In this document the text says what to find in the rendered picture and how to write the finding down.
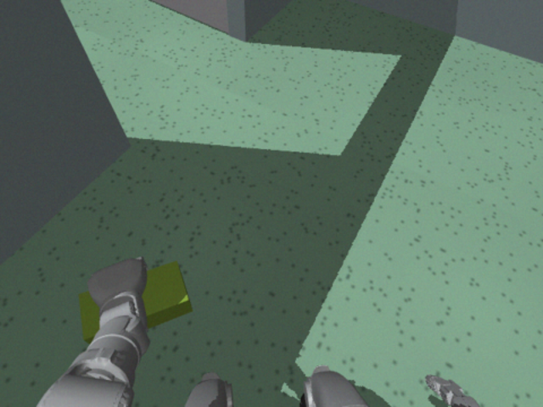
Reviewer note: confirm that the right robot hand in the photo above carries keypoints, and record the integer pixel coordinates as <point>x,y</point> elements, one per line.
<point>450,392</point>

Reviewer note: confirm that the left robot hand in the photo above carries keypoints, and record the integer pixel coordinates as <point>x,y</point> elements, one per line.
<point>129,275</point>

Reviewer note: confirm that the carton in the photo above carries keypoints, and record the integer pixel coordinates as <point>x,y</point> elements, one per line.
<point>165,298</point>

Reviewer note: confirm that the left robot arm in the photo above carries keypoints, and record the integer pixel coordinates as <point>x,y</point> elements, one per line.
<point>103,376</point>

